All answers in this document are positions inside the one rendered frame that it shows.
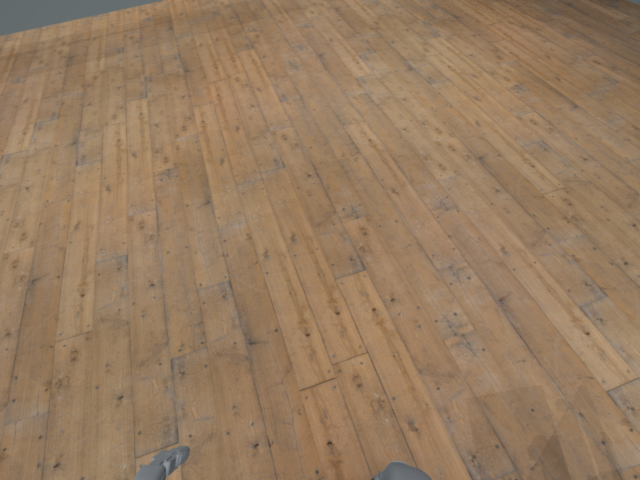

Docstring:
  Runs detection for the right robot shin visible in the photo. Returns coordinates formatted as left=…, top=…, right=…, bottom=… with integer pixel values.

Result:
left=384, top=461, right=407, bottom=470

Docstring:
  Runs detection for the left robot hand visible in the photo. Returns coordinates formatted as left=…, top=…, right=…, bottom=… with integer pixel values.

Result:
left=133, top=446, right=190, bottom=480

